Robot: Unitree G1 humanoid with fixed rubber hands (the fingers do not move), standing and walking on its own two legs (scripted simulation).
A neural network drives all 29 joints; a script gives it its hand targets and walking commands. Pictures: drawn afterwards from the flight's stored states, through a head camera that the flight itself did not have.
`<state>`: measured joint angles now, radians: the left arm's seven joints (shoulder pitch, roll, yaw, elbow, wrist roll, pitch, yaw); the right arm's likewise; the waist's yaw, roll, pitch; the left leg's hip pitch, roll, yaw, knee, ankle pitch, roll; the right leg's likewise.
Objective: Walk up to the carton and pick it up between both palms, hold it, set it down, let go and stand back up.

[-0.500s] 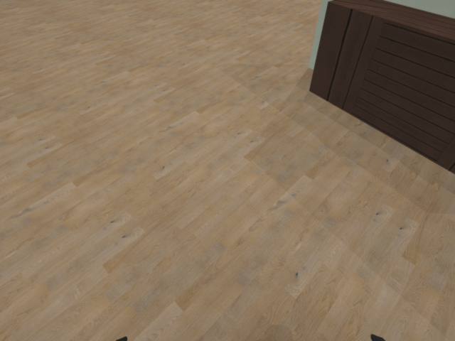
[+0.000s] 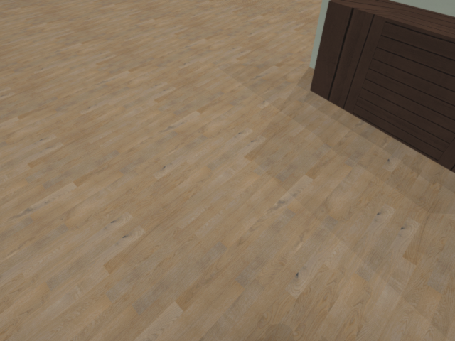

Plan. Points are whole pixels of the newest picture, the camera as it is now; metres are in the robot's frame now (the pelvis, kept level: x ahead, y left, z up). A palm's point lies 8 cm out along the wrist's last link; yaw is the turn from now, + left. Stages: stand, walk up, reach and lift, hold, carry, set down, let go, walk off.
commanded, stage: stand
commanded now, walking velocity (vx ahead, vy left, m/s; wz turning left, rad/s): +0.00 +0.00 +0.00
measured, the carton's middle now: out of the picture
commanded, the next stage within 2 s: none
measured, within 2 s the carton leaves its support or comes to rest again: neither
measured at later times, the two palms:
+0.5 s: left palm out of the picture +0.07 +0.25 -0.11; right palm out of the picture +0.07 -0.25 -0.11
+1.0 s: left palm out of the picture +0.07 +0.26 -0.11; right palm out of the picture +0.06 -0.25 -0.11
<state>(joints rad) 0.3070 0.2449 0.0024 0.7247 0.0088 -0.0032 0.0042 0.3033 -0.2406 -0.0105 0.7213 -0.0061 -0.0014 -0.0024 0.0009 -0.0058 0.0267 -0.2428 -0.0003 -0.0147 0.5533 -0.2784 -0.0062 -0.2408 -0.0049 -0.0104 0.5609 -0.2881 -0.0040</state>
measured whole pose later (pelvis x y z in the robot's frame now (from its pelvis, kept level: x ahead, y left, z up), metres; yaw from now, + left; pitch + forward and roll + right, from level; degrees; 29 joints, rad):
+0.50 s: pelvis +0.00 +0.00 +0.00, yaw +0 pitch -2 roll +0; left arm 0.31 0.25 0.00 0.74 0.01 0.00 0.01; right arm 0.31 -0.25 0.00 0.75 -0.01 0.00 -0.01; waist 0.00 0.00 0.04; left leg -0.23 0.01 -0.01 0.54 -0.27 -0.01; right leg -0.23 0.00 -0.01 0.54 -0.27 -0.01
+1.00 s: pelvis +0.00 +0.00 +0.00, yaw -1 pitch -2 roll +0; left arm 0.32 0.25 0.00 0.77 0.01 0.00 0.01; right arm 0.32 -0.25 0.01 0.78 0.00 0.00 -0.01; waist 0.00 0.00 0.03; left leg -0.23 0.00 0.00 0.52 -0.27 0.00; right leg -0.23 0.00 0.00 0.53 -0.27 0.00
